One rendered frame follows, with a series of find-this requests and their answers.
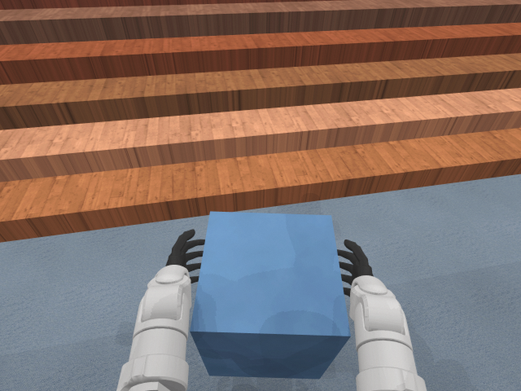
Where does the carton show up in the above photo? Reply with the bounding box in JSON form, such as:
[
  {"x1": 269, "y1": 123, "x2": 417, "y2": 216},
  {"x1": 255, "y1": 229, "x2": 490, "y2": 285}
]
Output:
[{"x1": 190, "y1": 211, "x2": 351, "y2": 379}]

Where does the right robot forearm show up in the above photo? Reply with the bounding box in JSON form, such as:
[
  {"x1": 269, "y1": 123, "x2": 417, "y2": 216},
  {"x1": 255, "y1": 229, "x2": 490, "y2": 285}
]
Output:
[{"x1": 349, "y1": 275, "x2": 427, "y2": 391}]

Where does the robot left hand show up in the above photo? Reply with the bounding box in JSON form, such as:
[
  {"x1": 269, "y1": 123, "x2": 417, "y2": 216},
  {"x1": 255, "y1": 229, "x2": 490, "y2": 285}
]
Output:
[{"x1": 166, "y1": 229, "x2": 205, "y2": 283}]

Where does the robot right hand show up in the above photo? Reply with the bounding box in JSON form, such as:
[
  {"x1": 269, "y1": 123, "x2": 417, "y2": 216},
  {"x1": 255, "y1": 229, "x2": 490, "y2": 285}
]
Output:
[{"x1": 337, "y1": 239, "x2": 373, "y2": 297}]

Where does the left robot forearm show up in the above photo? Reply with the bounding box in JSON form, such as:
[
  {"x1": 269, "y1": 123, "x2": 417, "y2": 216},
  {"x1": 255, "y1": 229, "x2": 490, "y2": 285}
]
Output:
[{"x1": 116, "y1": 265, "x2": 191, "y2": 391}]

